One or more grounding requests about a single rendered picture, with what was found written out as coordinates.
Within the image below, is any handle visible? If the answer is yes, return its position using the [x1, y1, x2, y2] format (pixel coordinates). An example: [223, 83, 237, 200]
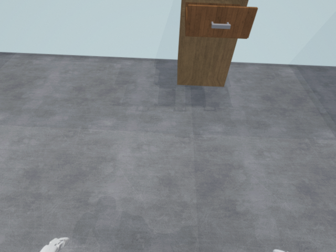
[211, 22, 231, 29]

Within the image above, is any left robot hand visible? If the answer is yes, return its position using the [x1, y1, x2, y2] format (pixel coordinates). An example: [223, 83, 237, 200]
[40, 237, 69, 252]

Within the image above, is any drawer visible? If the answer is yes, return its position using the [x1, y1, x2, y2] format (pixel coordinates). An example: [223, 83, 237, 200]
[185, 2, 258, 39]

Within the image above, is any cabinet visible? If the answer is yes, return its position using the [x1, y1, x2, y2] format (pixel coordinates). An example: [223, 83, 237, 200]
[177, 0, 248, 87]

